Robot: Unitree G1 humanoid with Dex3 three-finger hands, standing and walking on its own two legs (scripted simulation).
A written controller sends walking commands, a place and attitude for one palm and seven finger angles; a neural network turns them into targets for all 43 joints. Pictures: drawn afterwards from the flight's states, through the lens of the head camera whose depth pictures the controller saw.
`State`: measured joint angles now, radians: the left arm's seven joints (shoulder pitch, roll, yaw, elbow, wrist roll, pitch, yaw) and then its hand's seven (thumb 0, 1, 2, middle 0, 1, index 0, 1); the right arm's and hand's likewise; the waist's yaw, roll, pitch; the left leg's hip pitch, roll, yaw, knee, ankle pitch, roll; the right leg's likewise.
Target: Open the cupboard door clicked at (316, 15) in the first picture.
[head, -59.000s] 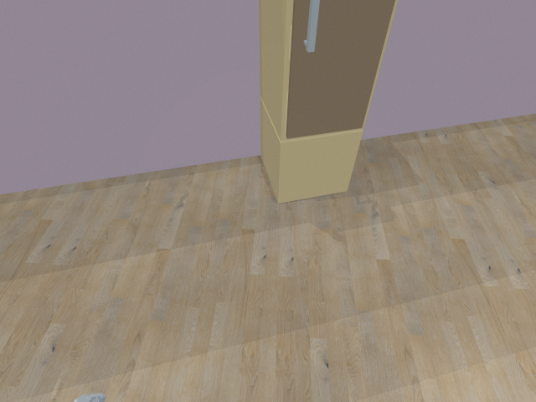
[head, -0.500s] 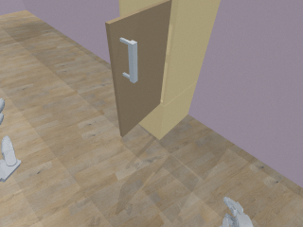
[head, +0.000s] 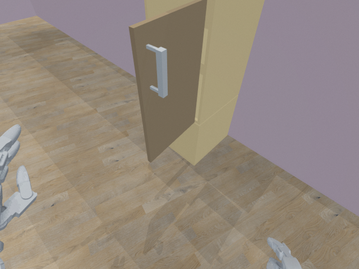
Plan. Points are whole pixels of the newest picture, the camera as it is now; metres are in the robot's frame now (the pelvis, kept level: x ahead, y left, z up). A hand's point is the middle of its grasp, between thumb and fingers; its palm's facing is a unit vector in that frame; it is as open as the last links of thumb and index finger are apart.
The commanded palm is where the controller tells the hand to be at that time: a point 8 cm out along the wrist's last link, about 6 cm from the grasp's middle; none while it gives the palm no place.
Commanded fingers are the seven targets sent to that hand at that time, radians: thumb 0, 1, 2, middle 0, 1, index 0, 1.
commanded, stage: let the arm hang, fingers relaxed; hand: left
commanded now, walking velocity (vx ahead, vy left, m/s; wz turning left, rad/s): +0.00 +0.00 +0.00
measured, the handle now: (156, 71) +0.63 +0.10 +0.12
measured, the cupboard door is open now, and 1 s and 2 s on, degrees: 95 95 95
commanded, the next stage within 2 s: look to check the result in 1.08 s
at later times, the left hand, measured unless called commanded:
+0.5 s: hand out of the picture -0.05 +0.20 -0.16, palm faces +0.03 -0.97 -0.24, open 7.2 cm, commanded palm none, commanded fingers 0.00 0.90 0.90 -0.20 -0.30 -0.20 -0.30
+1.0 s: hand out of the picture +0.01 +0.18 -0.16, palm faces +0.02 -0.98 -0.21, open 7.4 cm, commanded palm none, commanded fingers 0.00 0.90 0.90 -0.20 -0.30 -0.20 -0.30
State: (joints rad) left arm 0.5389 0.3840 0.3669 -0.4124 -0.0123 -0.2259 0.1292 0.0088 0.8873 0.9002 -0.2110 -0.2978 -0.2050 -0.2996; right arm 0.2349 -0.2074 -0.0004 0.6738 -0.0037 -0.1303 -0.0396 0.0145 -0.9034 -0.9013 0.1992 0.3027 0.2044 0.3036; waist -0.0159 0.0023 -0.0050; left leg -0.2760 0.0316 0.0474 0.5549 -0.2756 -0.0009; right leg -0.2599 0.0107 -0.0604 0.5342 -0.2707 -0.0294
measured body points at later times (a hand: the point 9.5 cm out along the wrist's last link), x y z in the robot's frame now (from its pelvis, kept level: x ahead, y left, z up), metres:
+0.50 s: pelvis -0.01 +0.01 +0.01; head +0.01 +0.01 +0.46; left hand -0.05 +0.26 -0.14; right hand -0.02 -0.22 -0.15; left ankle +0.01 +0.12 -0.73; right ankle +0.01 -0.10 -0.73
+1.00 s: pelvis -0.02 +0.00 +0.01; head -0.01 +0.00 +0.46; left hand +0.01 +0.23 -0.15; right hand -0.04 -0.21 -0.16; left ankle +0.01 +0.12 -0.73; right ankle +0.01 -0.10 -0.73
